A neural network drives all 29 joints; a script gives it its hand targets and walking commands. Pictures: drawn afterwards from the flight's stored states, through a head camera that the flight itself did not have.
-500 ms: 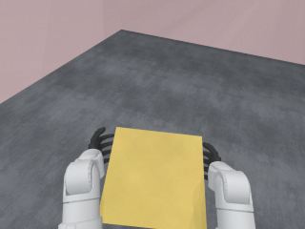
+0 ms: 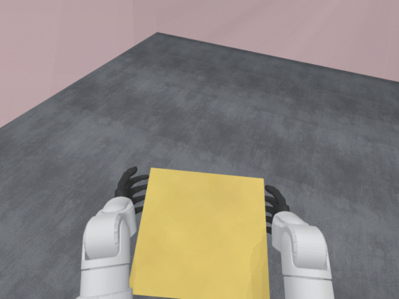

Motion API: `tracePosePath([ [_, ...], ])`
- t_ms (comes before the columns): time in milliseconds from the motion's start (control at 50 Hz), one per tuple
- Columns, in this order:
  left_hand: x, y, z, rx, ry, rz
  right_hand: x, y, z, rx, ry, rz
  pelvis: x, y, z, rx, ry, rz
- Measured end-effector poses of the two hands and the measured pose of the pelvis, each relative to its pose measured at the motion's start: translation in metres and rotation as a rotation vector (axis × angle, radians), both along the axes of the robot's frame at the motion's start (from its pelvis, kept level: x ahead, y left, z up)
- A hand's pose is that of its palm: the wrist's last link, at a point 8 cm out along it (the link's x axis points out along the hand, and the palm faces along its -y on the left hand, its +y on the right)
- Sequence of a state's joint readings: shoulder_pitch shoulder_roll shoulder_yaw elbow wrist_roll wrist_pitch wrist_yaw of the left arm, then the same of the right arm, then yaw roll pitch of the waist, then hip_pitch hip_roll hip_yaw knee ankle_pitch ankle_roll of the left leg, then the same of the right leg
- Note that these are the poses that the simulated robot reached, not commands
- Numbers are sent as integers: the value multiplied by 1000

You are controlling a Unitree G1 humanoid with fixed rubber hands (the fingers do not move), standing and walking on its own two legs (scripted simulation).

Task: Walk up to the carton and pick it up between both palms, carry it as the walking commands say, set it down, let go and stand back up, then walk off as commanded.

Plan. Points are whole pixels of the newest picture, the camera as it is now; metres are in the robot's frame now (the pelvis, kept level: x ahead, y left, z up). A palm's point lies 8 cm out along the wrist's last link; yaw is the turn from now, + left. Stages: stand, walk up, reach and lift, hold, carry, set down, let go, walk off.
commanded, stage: carry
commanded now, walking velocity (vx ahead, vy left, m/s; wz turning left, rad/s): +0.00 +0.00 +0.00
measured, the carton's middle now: (199, 239) +0.26 +0.00 -0.02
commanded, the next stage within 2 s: hold in 1.52 s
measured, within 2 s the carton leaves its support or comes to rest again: neither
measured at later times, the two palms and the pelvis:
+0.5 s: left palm (126, 199) +0.30 +0.15 +0.07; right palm (275, 216) +0.27 -0.15 +0.05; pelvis +0.02 +0.00 +0.00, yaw +0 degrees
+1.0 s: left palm (126, 200) +0.30 +0.15 +0.07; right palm (275, 213) +0.28 -0.15 +0.04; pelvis +0.02 +0.00 +0.00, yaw +1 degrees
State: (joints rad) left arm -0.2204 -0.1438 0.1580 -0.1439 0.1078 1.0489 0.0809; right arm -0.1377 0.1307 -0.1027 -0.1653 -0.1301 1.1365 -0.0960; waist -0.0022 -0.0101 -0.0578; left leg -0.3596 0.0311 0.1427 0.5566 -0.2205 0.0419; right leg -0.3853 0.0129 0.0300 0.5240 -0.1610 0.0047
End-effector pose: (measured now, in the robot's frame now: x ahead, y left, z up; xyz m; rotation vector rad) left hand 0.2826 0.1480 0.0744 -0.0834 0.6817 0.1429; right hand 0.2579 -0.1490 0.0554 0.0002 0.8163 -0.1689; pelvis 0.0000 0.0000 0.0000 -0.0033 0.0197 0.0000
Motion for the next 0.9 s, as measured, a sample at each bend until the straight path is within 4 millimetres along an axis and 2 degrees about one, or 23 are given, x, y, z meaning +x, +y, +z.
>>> tracePosePath([
  [120,9,3,-9,15,20,-2,11,3,-8,-6,21,9,6,3,1,4,7,1],
  [300,14,6,-10,21,3,9,20,6,-11,2,4,17,12,3,1,10,10,1],
  [540,15,1,-6,30,-11,-13,16,1,-8,5,-13,1,17,3,0,4,6,-2],
  [660,18,2,-14,27,5,-6,21,2,-12,-11,3,13,19,2,1,6,7,1],
  [780,15,5,-7,19,-22,14,23,4,-6,-7,-27,23,17,0,1,8,6,5],
  [900,15,5,-12,35,6,18,26,5,-14,-7,1,41,20,-2,2,10,3,7],
])
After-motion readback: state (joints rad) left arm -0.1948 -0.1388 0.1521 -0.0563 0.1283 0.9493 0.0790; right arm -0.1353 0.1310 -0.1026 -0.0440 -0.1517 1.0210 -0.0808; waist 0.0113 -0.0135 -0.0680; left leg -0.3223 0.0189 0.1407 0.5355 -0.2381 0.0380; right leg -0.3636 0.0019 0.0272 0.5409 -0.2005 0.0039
